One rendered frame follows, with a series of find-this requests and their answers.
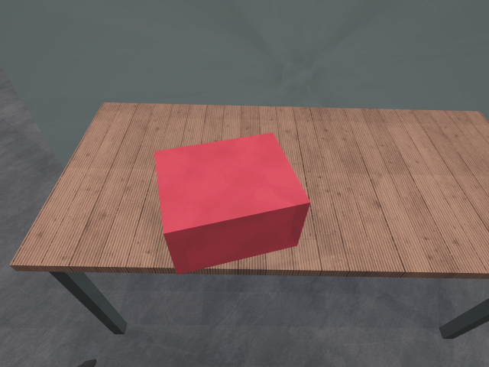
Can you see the table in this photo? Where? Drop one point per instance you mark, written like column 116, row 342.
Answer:
column 394, row 193

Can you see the carton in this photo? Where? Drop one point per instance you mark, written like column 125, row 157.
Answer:
column 228, row 200

